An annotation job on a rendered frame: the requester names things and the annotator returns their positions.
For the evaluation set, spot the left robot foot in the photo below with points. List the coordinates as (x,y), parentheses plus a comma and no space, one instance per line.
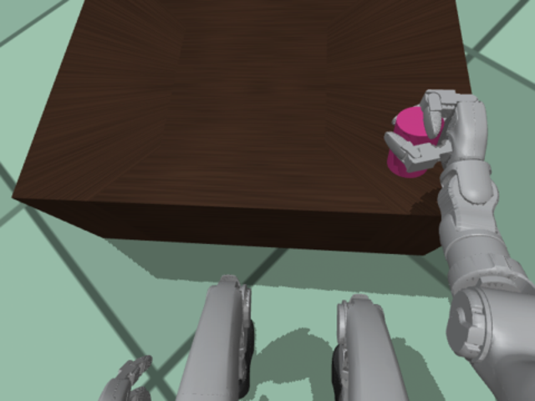
(244,383)

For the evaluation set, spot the right robot arm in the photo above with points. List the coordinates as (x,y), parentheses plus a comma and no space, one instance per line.
(492,314)

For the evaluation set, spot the right robot hand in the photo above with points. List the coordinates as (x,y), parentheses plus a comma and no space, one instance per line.
(464,135)

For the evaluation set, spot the left robot hand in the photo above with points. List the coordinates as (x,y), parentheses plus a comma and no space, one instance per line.
(119,388)

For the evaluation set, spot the can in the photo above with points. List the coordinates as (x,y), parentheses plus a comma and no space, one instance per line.
(410,126)

